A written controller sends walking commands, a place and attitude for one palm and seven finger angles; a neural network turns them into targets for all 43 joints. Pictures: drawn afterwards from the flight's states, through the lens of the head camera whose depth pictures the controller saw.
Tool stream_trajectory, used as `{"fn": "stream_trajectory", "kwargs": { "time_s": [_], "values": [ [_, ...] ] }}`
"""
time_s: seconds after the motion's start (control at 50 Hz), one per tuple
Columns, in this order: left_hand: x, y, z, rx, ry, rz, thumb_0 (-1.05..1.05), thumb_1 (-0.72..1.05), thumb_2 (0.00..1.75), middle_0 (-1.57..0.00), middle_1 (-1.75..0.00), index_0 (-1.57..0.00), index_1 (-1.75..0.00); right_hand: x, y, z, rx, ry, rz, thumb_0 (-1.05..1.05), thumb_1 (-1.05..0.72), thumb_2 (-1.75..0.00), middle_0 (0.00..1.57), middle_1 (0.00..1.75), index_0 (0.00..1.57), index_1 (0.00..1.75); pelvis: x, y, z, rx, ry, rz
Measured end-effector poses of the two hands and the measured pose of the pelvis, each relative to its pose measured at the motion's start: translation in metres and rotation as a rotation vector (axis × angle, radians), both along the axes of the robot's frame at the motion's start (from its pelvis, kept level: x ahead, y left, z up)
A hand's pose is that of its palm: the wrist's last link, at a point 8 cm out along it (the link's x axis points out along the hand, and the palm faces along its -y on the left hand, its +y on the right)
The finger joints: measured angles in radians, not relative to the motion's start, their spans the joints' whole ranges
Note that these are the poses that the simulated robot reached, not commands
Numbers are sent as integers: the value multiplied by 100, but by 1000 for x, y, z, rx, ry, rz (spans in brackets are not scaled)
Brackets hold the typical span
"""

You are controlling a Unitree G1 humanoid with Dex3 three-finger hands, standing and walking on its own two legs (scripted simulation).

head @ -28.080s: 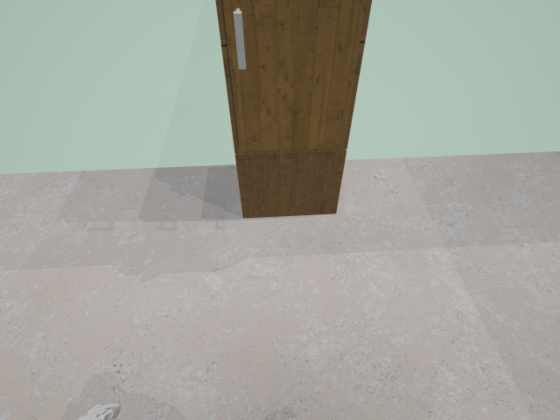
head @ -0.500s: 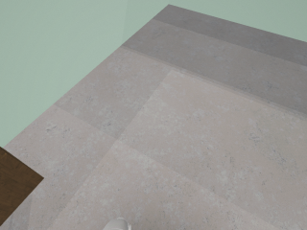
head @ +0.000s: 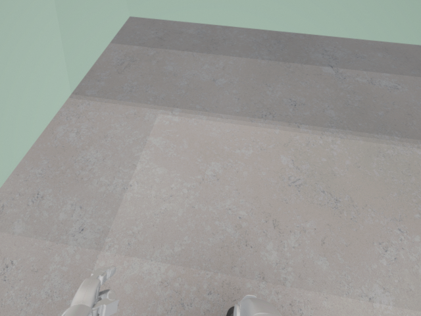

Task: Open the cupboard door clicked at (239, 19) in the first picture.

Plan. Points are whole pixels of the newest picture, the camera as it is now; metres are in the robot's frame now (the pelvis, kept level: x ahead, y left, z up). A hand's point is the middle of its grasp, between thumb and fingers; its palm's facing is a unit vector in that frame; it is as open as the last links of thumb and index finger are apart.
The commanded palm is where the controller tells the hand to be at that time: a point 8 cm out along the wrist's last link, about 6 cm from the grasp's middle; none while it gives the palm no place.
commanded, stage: walk to a spot facing it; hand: left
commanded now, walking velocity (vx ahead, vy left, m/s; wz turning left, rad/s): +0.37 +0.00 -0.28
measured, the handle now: out of the picture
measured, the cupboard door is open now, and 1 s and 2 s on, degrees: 43 43 43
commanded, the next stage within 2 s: turn to face it in 0.58 s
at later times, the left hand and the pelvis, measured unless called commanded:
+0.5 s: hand (128, 242) +0.29 +0.21 -0.15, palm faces -0.13 -0.98 -0.17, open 7.4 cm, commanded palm none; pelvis +0.23 +0.02 +0.03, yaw -10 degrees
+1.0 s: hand (182, 156) +0.55 +0.09 -0.15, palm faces -0.15 -0.98 -0.15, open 7.2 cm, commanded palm none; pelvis +0.41 -0.06 +0.02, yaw -8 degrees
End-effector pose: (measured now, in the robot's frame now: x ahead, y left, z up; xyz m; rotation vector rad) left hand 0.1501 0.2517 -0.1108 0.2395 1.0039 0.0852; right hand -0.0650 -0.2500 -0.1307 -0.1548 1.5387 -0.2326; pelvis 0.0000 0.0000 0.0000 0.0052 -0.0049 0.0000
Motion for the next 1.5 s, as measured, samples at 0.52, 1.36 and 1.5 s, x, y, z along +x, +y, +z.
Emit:
{"fn": "stream_trajectory", "kwargs": {
  "time_s": [0.52, 1.36, 1.5],
  "values": [
    [158, -1, -5, -47, 296, -43, 1, 91, 90, -19, -30, -19, -30, 296, 31, 37, -41, -314, -68, 0, -93, -90, 21, 30, 21, 30, 238, 17, 31, -14, 20, -187],
    [394, -90, 9, 20, 146, 161, 0, 91, 90, -19, -30, -20, -30, 579, -95, 18, 1, -245, 111, 0, -91, -90, 21, 30, 21, 30, 463, -99, 22, -28, 30, 61],
    [356, -109, 14, 39, 170, 272, 0, 91, 90, -20, -30, -20, -30, 635, -131, 18, -3, -259, 219, 1, -91, -90, 20, 30, 20, 30, 470, -120, 22, 9, 17, 177]
  ]
}}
